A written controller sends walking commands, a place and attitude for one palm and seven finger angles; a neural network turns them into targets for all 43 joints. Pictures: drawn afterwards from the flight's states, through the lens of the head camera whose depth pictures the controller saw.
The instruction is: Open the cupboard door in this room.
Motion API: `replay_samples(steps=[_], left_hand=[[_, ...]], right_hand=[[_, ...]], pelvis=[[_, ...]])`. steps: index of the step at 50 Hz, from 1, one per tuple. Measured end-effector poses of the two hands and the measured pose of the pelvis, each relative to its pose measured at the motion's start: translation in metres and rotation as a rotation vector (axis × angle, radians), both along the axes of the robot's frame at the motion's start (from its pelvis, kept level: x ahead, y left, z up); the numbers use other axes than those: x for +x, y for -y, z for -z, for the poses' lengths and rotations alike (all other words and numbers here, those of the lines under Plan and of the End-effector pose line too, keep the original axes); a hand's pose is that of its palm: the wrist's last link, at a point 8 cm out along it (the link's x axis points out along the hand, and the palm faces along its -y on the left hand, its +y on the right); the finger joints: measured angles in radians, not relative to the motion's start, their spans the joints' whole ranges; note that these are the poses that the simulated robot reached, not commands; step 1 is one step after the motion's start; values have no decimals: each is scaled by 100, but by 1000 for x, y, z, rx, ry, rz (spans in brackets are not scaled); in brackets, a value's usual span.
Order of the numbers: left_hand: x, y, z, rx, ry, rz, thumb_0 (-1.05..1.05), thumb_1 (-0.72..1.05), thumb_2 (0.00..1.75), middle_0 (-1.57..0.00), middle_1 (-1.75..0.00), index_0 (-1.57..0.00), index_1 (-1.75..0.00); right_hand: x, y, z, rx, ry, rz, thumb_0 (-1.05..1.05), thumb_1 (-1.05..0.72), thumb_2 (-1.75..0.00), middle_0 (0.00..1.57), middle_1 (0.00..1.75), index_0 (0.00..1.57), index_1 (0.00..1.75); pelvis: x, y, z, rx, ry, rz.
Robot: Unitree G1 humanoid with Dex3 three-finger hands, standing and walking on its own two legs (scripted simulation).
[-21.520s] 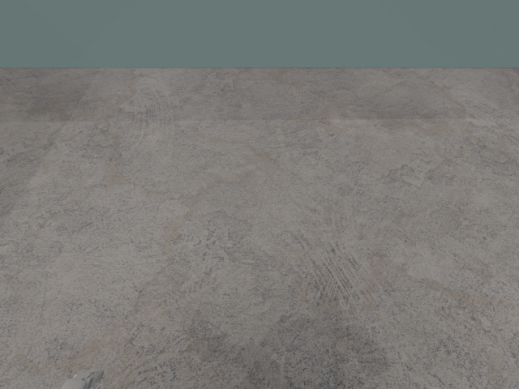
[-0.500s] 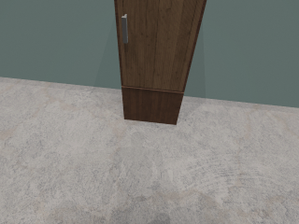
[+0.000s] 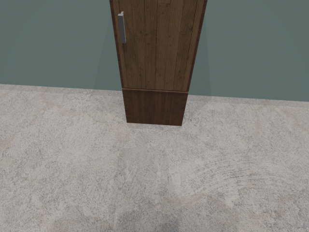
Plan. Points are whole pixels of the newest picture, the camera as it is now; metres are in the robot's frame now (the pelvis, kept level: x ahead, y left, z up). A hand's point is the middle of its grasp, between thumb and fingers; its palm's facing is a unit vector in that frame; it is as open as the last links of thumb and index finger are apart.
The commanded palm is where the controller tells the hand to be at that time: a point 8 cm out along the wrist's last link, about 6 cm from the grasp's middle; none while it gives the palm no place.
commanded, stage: look at it before walking up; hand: left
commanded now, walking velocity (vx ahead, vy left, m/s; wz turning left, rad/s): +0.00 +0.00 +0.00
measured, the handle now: (122, 27) +1.02 +0.22 +0.06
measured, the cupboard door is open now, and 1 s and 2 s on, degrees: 0 0 0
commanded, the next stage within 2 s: take the last steps up to it in 0.62 s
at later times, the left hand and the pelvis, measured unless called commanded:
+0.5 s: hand out of the picture -0.02 +0.15 -0.18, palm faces +0.03 -0.99 -0.16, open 7.3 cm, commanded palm none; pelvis +0.00 +0.00 +0.00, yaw +0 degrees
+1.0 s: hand out of the picture -0.01 +0.17 -0.19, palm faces +0.06 -0.98 -0.17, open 7.4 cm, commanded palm none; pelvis +0.01 +0.00 -0.01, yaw +0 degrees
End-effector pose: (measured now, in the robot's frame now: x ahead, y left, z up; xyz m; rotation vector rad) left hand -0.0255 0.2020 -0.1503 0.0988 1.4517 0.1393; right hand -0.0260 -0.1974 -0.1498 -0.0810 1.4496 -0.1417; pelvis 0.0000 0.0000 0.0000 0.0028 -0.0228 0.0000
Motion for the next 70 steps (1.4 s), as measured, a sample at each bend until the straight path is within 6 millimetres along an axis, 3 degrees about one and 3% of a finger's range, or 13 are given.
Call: replay_samples(steps=[9,20,31,41,51,57,59,62,70], left_hand=[[11,-8,-1,26,28,11,1,92,90,-20,-30,-20,-30],[3,-4,-1,15,16,9,0,92,90,-20,-30,-20,-30],[-3,-1,0,8,9,6,0,91,90,-20,-30,-20,-30],[6,-12,-3,37,34,10,0,91,90,-20,-30,-20,-30],[12,-17,7,20,22,-34,0,91,90,-20,-30,-20,-30],[9,-29,20,-25,-54,-72,0,91,90,-20,-30,-20,-30],[20,-34,19,-33,-92,-43,0,91,90,-20,-30,-20,-30],[56,-43,14,-32,-73,-7,1,91,90,-20,-30,-20,-30],[206,-58,6,17,139,60,1,94,90,-20,-30,-20,-30]], right_hand=[[-6,-3,1,9,-2,18,0,-91,-90,20,30,20,30],[-7,5,-1,-8,-4,16,0,-91,-90,19,30,20,30],[-2,14,-2,-25,12,5,0,-91,-90,19,30,20,30],[7,23,-2,-38,37,-10,0,-91,-90,20,30,20,30],[9,16,5,-32,-11,-6,0,-91,-90,19,30,20,30],[31,0,1,-65,-14,-9,1,-91,-90,19,30,20,30],[36,-7,-2,-77,5,14,1,-91,-90,19,30,20,30],[33,-21,-8,-71,-28,44,0,-91,-90,19,30,20,30],[23,-51,-19,3,-222,102,0,-91,-90,20,30,20,30]], pelvis=[[1,1,1,1,3,2],[-3,2,0,1,2,1],[-6,4,0,0,1,-1],[-6,5,0,-1,3,-4],[18,-1,10,-21,-17,-10],[45,-22,17,-31,-28,-15],[56,-28,15,-32,-29,-5],[73,-33,10,-38,-30,-4],[126,-27,8,-26,-35,-2]])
